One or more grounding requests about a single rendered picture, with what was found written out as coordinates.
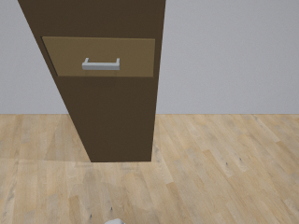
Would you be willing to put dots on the drawer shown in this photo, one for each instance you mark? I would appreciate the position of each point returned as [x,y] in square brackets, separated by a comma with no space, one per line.
[68,53]

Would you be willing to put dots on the cabinet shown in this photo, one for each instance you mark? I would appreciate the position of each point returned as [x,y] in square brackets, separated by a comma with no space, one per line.
[114,116]

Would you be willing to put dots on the handle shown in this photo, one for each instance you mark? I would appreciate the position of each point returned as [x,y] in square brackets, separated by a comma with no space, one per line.
[101,66]

